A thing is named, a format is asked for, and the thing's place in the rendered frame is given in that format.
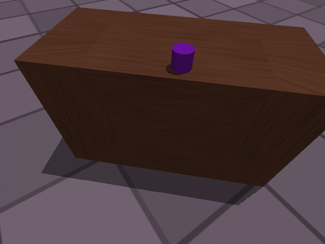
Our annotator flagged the can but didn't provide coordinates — can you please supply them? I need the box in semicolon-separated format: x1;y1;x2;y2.
171;43;195;73

